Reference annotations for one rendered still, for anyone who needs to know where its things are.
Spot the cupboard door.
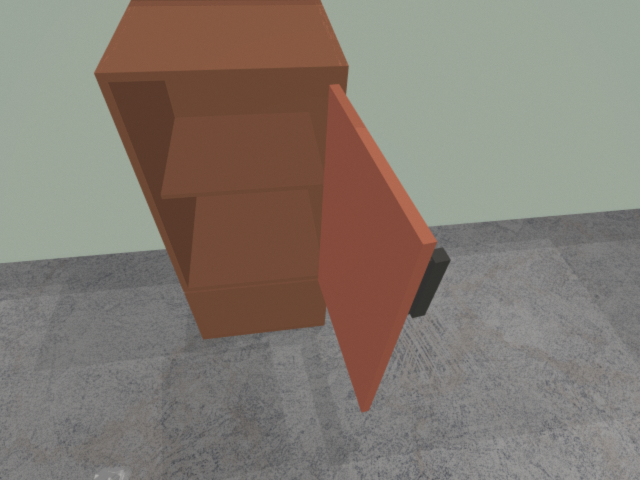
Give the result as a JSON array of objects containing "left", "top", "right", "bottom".
[{"left": 318, "top": 84, "right": 437, "bottom": 413}]

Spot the handle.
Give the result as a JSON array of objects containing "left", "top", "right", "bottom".
[{"left": 408, "top": 247, "right": 451, "bottom": 318}]

